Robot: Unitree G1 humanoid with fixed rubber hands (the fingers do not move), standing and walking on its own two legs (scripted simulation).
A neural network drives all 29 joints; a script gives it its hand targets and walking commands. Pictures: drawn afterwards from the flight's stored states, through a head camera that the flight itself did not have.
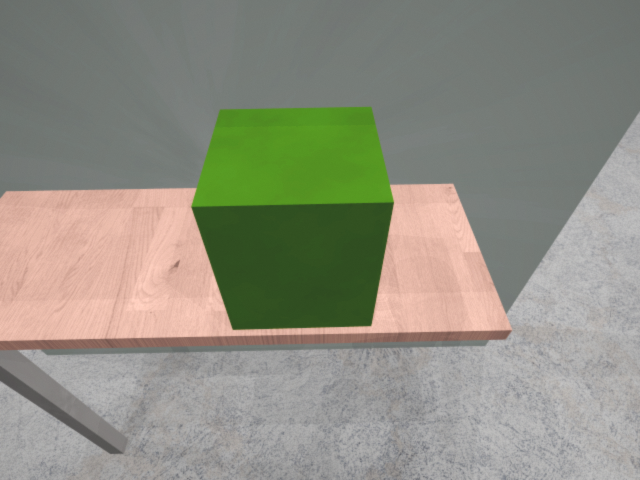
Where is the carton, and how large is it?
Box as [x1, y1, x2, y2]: [191, 107, 393, 329]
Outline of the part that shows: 371,107 220,109 191,207 233,329 360,326 371,324 393,204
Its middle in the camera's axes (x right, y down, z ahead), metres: -0.03 -0.03 +0.56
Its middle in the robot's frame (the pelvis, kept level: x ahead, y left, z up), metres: +0.45 +0.04 +0.08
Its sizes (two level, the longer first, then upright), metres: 0.210 0.200 0.250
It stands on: a table, 0.73 m high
